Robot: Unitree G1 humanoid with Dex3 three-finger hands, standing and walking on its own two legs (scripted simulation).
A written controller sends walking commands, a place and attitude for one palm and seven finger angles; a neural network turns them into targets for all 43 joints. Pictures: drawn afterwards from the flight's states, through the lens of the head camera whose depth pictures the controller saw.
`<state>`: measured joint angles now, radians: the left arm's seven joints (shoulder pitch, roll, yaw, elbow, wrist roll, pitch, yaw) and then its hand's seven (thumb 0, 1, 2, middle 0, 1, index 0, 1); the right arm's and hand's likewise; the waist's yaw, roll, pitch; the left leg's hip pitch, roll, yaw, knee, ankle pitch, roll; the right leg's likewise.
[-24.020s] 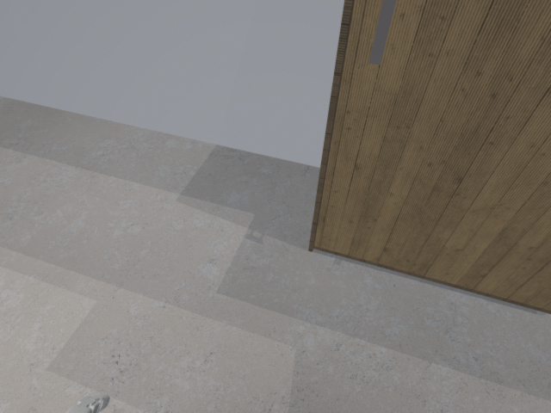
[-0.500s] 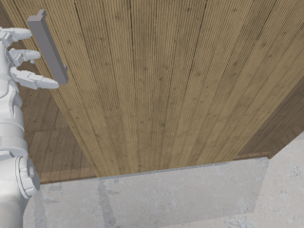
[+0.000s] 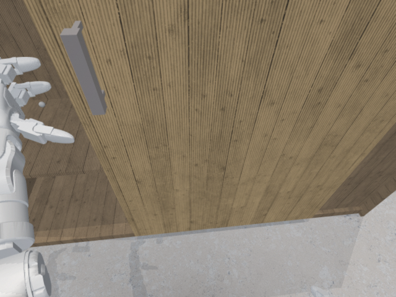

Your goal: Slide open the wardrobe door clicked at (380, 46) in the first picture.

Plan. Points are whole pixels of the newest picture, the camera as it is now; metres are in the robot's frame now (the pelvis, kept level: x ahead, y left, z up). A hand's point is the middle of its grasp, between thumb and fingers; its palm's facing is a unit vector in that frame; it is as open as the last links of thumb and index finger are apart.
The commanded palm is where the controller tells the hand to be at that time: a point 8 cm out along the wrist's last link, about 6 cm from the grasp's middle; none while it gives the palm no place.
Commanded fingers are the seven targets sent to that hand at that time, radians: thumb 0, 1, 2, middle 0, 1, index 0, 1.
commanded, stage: slip the hand off the handle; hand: left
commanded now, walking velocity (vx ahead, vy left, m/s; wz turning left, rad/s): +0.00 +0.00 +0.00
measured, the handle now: (89, 70) +0.48 +0.24 +0.22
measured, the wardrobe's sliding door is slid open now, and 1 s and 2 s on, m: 0.59 0.59 0.59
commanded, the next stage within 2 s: draw the hand back to the body in 0.36 s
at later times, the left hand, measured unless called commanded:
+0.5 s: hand (14, 141) +0.29 +0.29 +0.21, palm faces +0.36 -0.93 -0.12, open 14.7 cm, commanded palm +0.25 +0.32 +0.21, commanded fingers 0.00 -0.55 0.20 -0.25 -1.15 -0.25 -1.15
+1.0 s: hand (7, 196) +0.21 +0.26 +0.20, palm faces +0.24 -0.97 -0.03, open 14.6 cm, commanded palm +0.18 +0.30 +0.20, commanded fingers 0.00 -0.30 0.32 -0.24 -1.00 -0.24 -1.00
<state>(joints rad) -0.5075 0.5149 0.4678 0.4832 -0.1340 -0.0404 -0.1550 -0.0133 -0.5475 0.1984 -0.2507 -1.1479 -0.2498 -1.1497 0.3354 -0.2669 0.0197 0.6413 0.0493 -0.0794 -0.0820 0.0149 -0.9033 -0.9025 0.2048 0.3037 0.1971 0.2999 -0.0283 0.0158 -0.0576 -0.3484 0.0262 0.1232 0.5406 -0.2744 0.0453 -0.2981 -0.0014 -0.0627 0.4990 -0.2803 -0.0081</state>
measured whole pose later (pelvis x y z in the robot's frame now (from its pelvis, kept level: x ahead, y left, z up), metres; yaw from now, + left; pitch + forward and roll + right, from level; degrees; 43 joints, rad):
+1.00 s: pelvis -0.03 -0.03 +0.00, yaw +4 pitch -5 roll -1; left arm -0.06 0.42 0.45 -0.01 -0.35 0.27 -0.30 -0.01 -0.52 0.21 -0.25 -1.13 -0.25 -1.13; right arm 0.19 -0.27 0.07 0.63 0.09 -0.19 -0.13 0.02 -0.90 -0.90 0.20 0.30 0.20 0.30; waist 0.07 0.06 -0.04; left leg -0.18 0.03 0.05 0.49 -0.22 0.01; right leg -0.11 0.01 -0.13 0.45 -0.26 -0.04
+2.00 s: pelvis -0.01 -0.01 +0.01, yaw +3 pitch -6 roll -1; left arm 0.44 0.33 0.33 -0.37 -0.09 -0.06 0.11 0.01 0.88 0.89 -0.20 -0.31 -0.20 -0.31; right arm 0.19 -0.22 0.03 0.65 -0.01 -0.11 -0.07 0.02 -0.90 -0.90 0.21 0.30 0.20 0.30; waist 0.08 0.06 0.00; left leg -0.09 0.00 0.08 0.40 -0.21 0.04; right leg -0.02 -0.01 -0.10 0.37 -0.24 -0.01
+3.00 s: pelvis -0.09 +0.01 -0.01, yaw +4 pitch -1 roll -2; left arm 0.49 0.38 0.43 -0.48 -0.02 -0.26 0.13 0.02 0.89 0.90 -0.21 -0.30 -0.21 -0.30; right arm 0.25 -0.22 0.01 0.59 -0.01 -0.11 -0.07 0.02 -0.90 -0.90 0.21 0.30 0.20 0.30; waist 0.03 0.01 0.01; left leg -0.43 -0.01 0.06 0.62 -0.25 0.07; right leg -0.33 0.02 -0.04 0.54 -0.19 0.00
